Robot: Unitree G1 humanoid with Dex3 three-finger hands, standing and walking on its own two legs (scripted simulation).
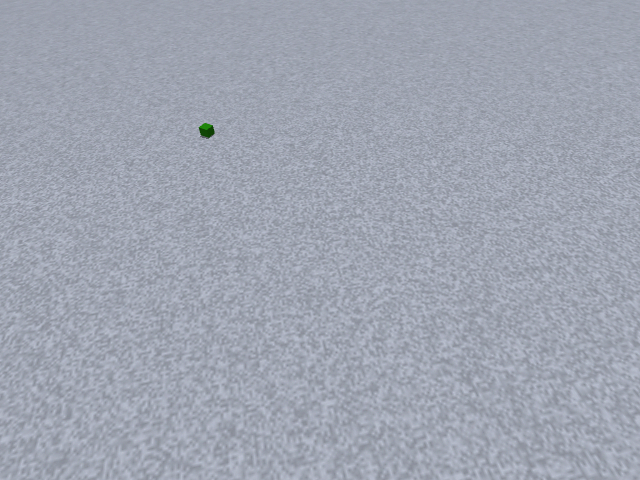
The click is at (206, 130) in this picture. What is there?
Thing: small box
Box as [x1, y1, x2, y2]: [199, 123, 214, 137]
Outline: 204,123 199,127 200,133 208,137 214,132 212,125
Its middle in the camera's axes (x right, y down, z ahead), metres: -0.63 -0.65 +2.24
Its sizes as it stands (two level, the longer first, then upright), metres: 0.059 0.053 0.050
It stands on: the floor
